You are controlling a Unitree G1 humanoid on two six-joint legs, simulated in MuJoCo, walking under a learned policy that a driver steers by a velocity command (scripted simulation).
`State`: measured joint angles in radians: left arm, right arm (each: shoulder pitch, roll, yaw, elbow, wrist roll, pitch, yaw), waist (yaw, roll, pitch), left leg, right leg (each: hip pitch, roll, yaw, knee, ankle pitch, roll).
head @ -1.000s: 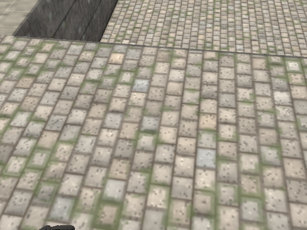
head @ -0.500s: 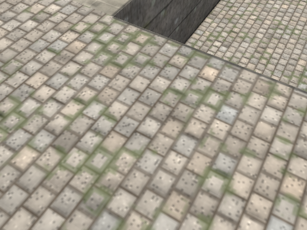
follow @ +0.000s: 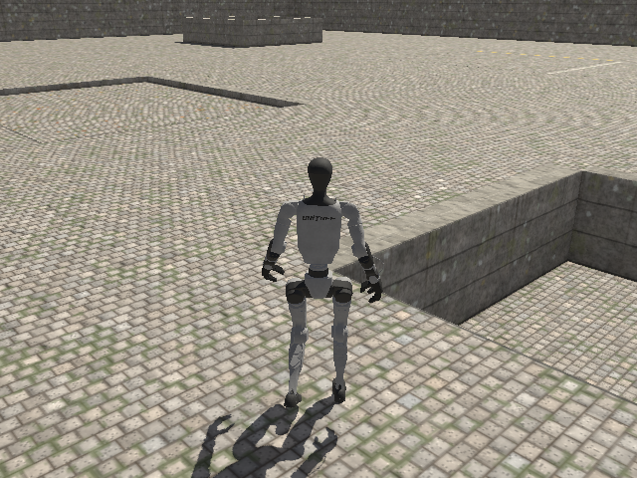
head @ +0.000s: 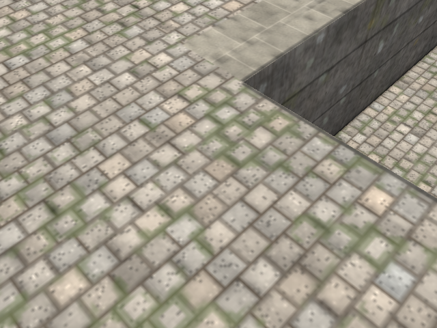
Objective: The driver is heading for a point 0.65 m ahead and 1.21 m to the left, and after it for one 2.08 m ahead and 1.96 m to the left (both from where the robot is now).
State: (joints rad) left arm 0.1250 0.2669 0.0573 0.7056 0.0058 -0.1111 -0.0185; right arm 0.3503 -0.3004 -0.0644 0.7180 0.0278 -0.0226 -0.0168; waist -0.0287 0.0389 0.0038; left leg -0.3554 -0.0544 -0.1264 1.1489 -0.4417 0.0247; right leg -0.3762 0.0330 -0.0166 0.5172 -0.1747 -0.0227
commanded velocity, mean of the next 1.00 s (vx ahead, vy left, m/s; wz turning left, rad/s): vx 0.50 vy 0.00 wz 0.60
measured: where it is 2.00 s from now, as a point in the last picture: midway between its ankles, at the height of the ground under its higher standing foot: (72, 222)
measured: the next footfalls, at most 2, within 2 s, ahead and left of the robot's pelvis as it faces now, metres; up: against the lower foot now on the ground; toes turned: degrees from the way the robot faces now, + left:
left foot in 0.42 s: +0.35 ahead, +0.18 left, +0.00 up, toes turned +18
right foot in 0.90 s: +0.69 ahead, +0.10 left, +0.00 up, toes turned +36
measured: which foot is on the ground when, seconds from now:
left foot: up 0.00-0.40, down 0.42-0.92, up 0.94-1.00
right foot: down 0.00-0.44, up 0.46-0.88, down 0.90-1.00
